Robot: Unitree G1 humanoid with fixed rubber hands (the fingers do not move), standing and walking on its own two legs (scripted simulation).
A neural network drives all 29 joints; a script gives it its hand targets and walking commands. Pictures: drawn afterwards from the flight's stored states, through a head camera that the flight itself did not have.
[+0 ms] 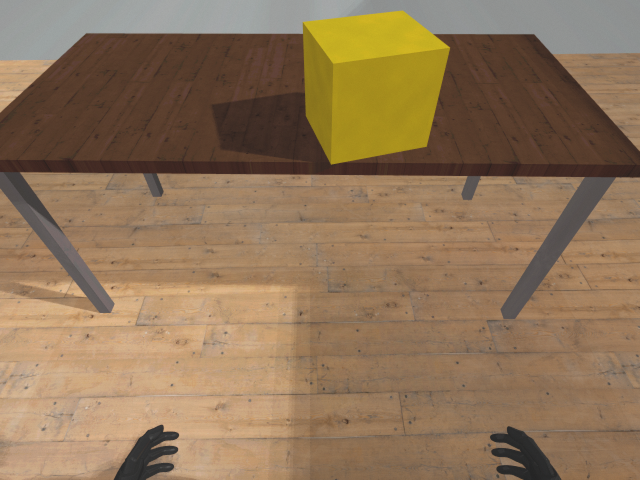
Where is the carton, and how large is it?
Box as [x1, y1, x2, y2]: [303, 11, 449, 164]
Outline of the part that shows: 403,11 303,22 306,116 331,164 426,146 449,47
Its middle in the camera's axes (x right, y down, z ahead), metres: +0.11 -0.34 +0.87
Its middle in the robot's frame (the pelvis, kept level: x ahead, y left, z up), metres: +0.88 -0.10 +0.06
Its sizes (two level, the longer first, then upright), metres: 0.233 0.212 0.222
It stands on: a table, 0.71 m high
